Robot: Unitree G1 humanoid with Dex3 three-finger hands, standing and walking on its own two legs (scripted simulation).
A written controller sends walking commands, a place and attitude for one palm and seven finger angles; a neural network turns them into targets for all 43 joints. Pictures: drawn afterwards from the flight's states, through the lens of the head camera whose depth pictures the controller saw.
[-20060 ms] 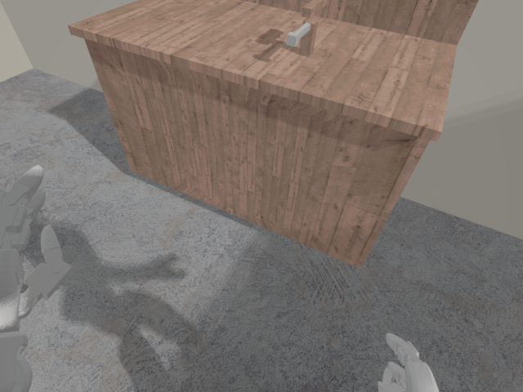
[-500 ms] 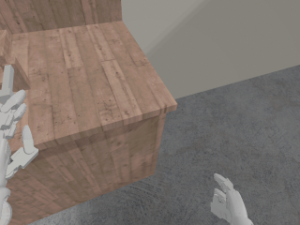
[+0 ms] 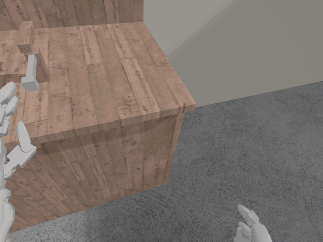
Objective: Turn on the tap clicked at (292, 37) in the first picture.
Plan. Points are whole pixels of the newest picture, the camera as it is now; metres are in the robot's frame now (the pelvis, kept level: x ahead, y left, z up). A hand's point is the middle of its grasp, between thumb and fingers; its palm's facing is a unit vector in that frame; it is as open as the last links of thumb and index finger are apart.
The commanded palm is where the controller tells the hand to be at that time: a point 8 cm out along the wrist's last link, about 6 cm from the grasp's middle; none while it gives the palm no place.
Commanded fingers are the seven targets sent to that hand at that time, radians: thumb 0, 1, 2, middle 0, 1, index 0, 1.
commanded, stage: come to a stop and stand still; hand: left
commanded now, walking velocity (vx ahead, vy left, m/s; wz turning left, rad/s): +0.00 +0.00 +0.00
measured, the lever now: (30, 83) +0.42 +0.39 +0.13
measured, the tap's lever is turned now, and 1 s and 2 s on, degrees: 0 0 0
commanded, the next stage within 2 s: look again from close up in 0.08 s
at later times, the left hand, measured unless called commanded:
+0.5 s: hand (52, 135) +0.26 +0.25 +0.16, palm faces +0.38 -0.85 -0.36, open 7.4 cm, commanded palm +0.20 +0.28 +0.17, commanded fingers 0.00 0.90 0.90 -0.20 -0.30 -0.20 -0.30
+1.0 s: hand (50, 140) +0.25 +0.25 +0.16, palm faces +0.35 -0.86 -0.38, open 7.4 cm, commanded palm +0.18 +0.28 +0.17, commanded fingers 0.00 0.90 0.90 -0.20 -0.30 -0.20 -0.30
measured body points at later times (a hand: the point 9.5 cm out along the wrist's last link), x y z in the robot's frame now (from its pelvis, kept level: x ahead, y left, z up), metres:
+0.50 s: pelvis +0.04 +0.00 +0.00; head +0.06 +0.02 +0.45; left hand +0.23 +0.29 +0.18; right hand +0.23 -0.22 -0.06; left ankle +0.05 +0.09 -0.74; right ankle +0.03 -0.13 -0.74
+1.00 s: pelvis +0.02 +0.01 +0.00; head +0.04 +0.01 +0.45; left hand +0.22 +0.29 +0.18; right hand +0.19 -0.22 -0.07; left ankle +0.05 +0.09 -0.74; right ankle +0.03 -0.13 -0.74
